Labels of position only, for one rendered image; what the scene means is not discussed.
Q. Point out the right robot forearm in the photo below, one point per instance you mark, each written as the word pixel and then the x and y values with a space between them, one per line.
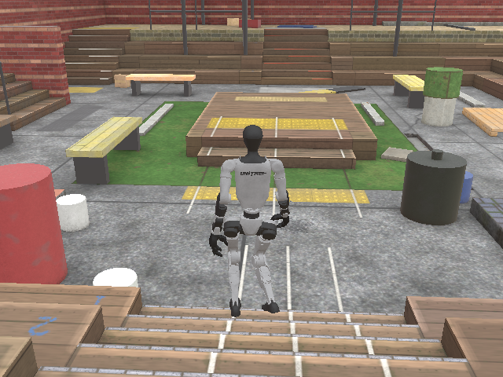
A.
pixel 284 207

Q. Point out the right robot upper arm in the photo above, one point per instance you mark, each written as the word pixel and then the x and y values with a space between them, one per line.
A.
pixel 280 180

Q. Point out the left robot forearm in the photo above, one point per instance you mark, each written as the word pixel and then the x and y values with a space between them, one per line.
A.
pixel 220 210

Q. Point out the robot right foot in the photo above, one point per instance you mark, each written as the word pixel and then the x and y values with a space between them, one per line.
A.
pixel 272 307

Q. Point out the left robot hand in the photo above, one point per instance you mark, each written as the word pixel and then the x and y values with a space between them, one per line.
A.
pixel 213 243

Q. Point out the right robot hand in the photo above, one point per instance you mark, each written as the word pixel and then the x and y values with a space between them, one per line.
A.
pixel 277 217

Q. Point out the robot right shin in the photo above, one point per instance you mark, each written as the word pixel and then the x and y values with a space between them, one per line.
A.
pixel 264 279

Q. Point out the left robot upper arm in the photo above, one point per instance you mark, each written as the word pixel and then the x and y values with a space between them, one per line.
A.
pixel 225 180

